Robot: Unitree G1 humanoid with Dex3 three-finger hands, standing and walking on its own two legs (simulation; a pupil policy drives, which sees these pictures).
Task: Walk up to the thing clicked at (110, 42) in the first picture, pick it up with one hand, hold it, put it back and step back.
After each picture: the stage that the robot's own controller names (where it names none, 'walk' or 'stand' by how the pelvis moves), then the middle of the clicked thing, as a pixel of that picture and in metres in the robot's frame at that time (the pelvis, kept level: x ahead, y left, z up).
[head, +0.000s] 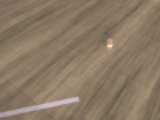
stand; (109, 44) +1.45 -0.31 -0.72
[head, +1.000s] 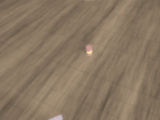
walk; (89, 50) +1.34 +0.06 -0.69
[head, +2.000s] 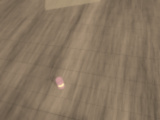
walk; (60, 83) +0.82 +0.30 -0.72
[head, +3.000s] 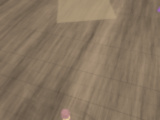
walk; (65, 115) +0.54 +0.21 -0.71
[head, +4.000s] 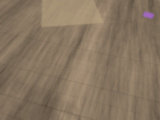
stand; out of the picture +0.40 +0.20 -0.71
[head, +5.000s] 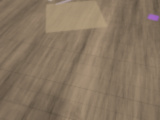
stand; out of the picture +0.37 +0.19 -0.72
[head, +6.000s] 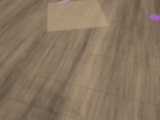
stand; out of the picture +0.38 +0.19 -0.73
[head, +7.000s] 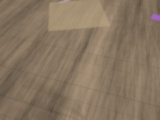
stand; out of the picture +0.38 +0.19 -0.73
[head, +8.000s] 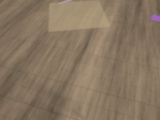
stand; out of the picture +0.38 +0.19 -0.73
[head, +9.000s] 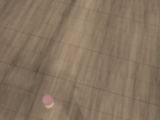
go down; (48, 101) +0.42 +0.19 -0.58
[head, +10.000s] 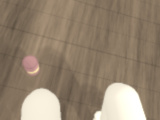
go down; (31, 66) +0.47 +0.21 -0.32
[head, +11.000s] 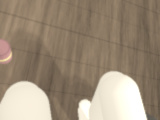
close in; (1, 52) +0.47 +0.24 -0.27
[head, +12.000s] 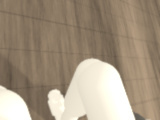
close; out of the picture +0.46 +0.27 -0.23
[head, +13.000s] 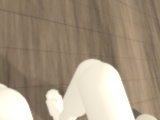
close; out of the picture +0.45 +0.28 -0.23
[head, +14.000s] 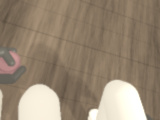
lift; (9, 67) +0.38 +0.25 -0.11
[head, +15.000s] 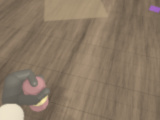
hold; (36, 94) +0.33 +0.17 +0.02
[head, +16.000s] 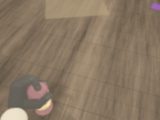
hold; (40, 99) +0.32 +0.17 -0.02
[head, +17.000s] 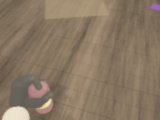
crouch; (41, 97) +0.32 +0.17 -0.02
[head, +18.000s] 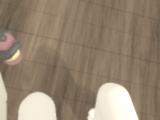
crouch; (8, 50) +0.47 +0.21 -0.11
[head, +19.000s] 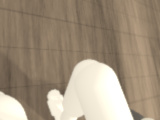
lower; out of the picture +0.44 +0.27 -0.24
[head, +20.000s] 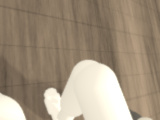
lower; out of the picture +0.43 +0.28 -0.24
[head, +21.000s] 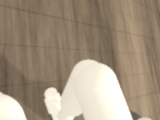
lower; out of the picture +0.43 +0.28 -0.25
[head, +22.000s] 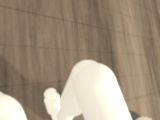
lower; out of the picture +0.43 +0.28 -0.25
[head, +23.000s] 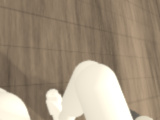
loosen; out of the picture +0.43 +0.28 -0.25
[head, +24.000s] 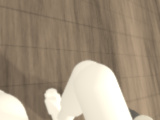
withdraw; out of the picture +0.43 +0.28 -0.25
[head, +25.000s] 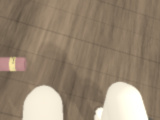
walk; (13, 64) +0.46 +0.32 -0.35
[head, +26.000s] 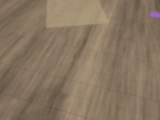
stand; out of the picture +0.39 +0.27 -0.68
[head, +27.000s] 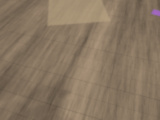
stand; out of the picture +0.40 +0.29 -0.69
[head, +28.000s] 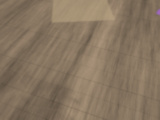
stand; out of the picture +0.39 +0.28 -0.71
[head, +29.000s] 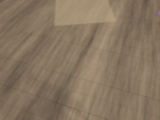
walk; out of the picture +0.39 +0.28 -0.75
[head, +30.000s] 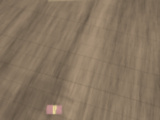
walk; (54, 109) +0.48 +0.19 -0.73
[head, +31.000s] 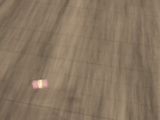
walk; (40, 83) +0.65 +0.38 -0.71
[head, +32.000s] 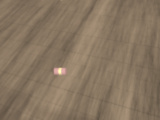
stand; (60, 71) +0.96 +0.33 -0.73
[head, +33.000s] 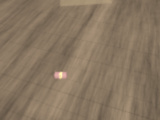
stand; (60, 75) +0.98 +0.27 -0.74
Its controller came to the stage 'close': yes
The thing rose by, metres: 0.70
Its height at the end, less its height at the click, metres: -0.02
